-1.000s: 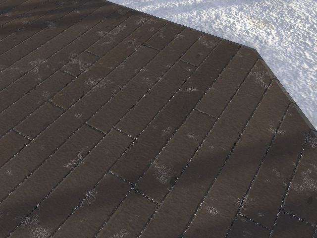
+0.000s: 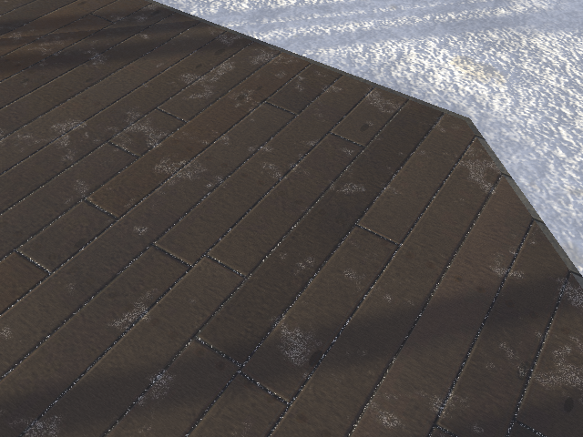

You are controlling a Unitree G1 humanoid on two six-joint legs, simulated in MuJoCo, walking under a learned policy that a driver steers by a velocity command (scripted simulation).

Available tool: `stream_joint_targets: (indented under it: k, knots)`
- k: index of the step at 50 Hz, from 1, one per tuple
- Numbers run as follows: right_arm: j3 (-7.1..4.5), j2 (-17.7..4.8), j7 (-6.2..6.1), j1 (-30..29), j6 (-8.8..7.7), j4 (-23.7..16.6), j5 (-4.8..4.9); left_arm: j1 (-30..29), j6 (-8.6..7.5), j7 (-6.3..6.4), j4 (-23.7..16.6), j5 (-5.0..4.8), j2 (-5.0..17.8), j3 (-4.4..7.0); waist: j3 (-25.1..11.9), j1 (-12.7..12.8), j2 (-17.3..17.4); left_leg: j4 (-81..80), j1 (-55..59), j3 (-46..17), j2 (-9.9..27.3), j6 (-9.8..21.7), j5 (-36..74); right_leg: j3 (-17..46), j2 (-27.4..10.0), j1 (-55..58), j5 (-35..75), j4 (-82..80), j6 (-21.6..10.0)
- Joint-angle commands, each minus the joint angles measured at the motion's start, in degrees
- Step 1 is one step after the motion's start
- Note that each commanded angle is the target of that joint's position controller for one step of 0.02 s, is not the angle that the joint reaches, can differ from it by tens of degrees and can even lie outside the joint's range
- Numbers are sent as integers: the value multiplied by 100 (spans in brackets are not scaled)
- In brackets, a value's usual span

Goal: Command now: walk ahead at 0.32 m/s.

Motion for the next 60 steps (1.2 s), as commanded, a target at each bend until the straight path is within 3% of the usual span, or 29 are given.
stream_joint_targets:
  k: [1,2,3,4,6,9,15,21,23,25,26,27,28,29,30,31,34,38,42,46,49,51,52,53,54,55,56,57,60]
  knots:
    - [-164,-358,54,950,-126,208,-25,-577,-65,-19,-470,-69,808,131,676,-615,-73,-1132,1459,187,-214,-27,825,746,-639,-1751,-1075,-566,-681]
    - [-240,-592,37,1557,-120,295,-35,-678,-114,-63,-550,0,467,24,430,-821,781,-1732,2123,-1067,596,176,186,186,-200,-2302,-582,931,-430]
    - [-381,-1337,65,2165,-141,274,-9,-679,-231,-82,-755,63,98,-62,200,-903,2048,-2635,2709,-3405,1881,894,-709,-312,351,-3384,-1045,2641,-196]
    - [-317,-1228,108,1991,-229,285,-129,-735,-311,-87,-828,-66,227,-27,432,-725,1690,-3001,2228,-4558,2389,1379,-1823,226,154,-3880,-1345,3833,-294]
    - [-163,-741,160,954,-335,-91,-98,-841,-436,-159,-845,-106,500,29,967,-342,843,-2991,1834,-3308,1914,1005,-1267,377,-392,-4286,-190,4271,-466]
    - [-54,-493,181,909,-256,-195,-127,-980,-471,-223,-817,59,587,127,769,-277,803,-3023,1743,-1758,1286,575,989,119,-641,-3787,812,3495,-338]
    - [-75,-797,-6,1324,-131,-247,-158,-2345,-407,-294,-1364,60,179,-28,894,-549,674,-3197,1352,-822,997,672,2428,-364,-393,-3368,1807,1530,25]
    - [-170,-919,-44,1498,-89,-196,-43,-2985,-459,-449,-1737,5,366,-38,1005,-428,750,-3004,1964,-610,1366,617,3146,-352,-207,-2868,1939,465,-262]
    - [-233,-1062,-47,1315,-32,-270,-86,-2503,-483,-459,-1670,18,625,82,504,-57,930,-2273,2294,-498,1422,487,5056,-489,56,-2037,1626,461,-454]
    - [-225,-1054,-29,1087,57,-402,-165,-729,-437,-379,-1169,-16,1072,336,-625,825,997,-176,1668,-224,1074,223,6063,-498,170,345,1603,509,-773]
    - [-122,-786,-7,1197,35,-565,-282,275,-381,-304,-968,67,1532,440,-1498,994,108,1747,207,-62,630,83,3751,1086,-1109,2190,1194,592,-1137]
    - [104,158,92,2044,-110,-492,-154,447,-382,-384,-844,156,1628,423,-2416,437,-1530,3597,-1668,-586,-468,-187,-859,4100,-2331,3617,-336,-519,-2091]
    - [-50,-535,118,1457,-276,-519,22,93,-400,-387,-865,113,1048,283,-1684,582,-862,4222,-2271,-1072,-142,-32,-873,4160,-2033,3028,-730,-1038,-1764]
    - [-145,-856,121,774,-366,-752,159,-493,-431,-369,-970,93,812,215,-717,450,-528,4229,-2565,-850,148,69,-340,3138,-1875,2064,-222,-1123,-1498]
    - [-157,-877,66,455,-397,-824,131,-978,-472,-386,-1070,125,720,173,-342,240,148,3959,-2235,-745,458,76,224,2419,-1702,1090,692,-1275,-1382]
    - [-222,-854,20,349,-361,-839,42,-1194,-500,-418,-1090,195,583,133,-90,42,291,3689,-1938,-672,632,65,514,1842,-1484,386,1299,-1419,-1309]
    - [-223,-499,4,608,-158,-848,1,-1105,-533,-432,-898,203,437,87,76,-295,-50,3094,-1465,-641,877,5,652,1092,-1200,-371,1576,-1843,-1359]
    - [-271,-613,-9,-384,-97,-1255,-107,-668,-511,-271,-723,198,748,144,472,-159,25,1862,-2270,-495,973,-218,1654,681,-1134,-379,1847,-2108,-1355]
    - [-199,-478,88,-1341,-176,-1541,-90,-257,-450,-178,-633,137,865,157,535,130,21,174,-1978,-201,675,-230,2865,202,-879,-225,2001,-2116,-1089]
    - [-159,-526,208,-2074,-209,-1821,-28,297,-360,-160,-412,66,890,175,680,368,34,-525,-2094,-205,508,-176,2813,310,-1156,566,1976,-1858,-1065]
    - [-217,-731,294,-2084,-283,-1967,-21,342,-248,-117,-382,50,979,229,600,166,-63,-904,-1893,-309,385,-37,2204,599,-1418,1125,2437,-1361,-952]
    - [-366,-1032,278,-1254,-330,-1783,-26,90,-194,-112,-482,67,1061,253,81,-353,-201,-1080,-555,-95,104,125,1921,532,-1238,1025,3764,-435,-787]
    - [-514,-1352,225,-213,-341,-1510,-55,20,-192,-121,-573,130,890,184,-650,-803,-145,-876,1022,-237,291,336,2056,332,-894,398,3732,771,-607]
    - [-655,-1914,172,711,-332,-1369,-207,395,-251,-153,-749,175,331,20,-1695,-867,763,-799,3445,-2050,1739,977,1732,-80,-173,-1615,1947,2956,-232]
    - [-613,-1757,193,950,-275,-1264,-170,784,-345,-166,-673,65,1,-89,-2511,-767,1879,-1631,4296,-4125,2579,1453,846,262,348,-2835,-1397,4389,-92]
    - [-459,-1254,187,610,-269,-1346,-148,382,-403,-157,-722,-97,730,108,-1767,-794,1329,-1858,3658,-3698,2367,1159,473,717,2,-3303,-1288,4935,-170]
    - [-388,-1032,162,124,-267,-1445,-141,-74,-414,-131,-878,-149,872,165,-992,-671,1071,-1981,2811,-2793,2199,912,705,536,-283,-3465,-803,4936,-215]
    - [-323,-828,186,-287,-283,-1449,-149,-381,-377,-86,-905,-75,818,196,-402,-515,581,-2263,1884,-2061,1876,707,1162,463,-494,-3232,-371,4606,-231]
    - [-321,-685,205,-672,-342,-1379,-211,-52,-152,-104,-877,-28,375,230,-20,-67,859,-2774,770,-977,1589,709,1668,443,-803,-2514,216,4165,-172]
Keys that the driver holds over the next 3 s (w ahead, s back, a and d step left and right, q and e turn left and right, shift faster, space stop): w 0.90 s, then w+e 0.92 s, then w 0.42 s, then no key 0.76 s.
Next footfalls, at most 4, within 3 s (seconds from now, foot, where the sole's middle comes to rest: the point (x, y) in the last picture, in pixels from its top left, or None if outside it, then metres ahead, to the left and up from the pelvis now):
0.50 right None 0.42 -0.11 -0.78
1.04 left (247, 360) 0.74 0.13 -0.78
1.60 right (360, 290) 0.97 -0.17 -0.78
2.10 left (340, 200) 1.32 -0.13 -0.78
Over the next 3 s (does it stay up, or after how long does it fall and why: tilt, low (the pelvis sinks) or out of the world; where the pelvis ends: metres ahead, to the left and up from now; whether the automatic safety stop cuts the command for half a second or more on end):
stays up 1.37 -0.28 -0.01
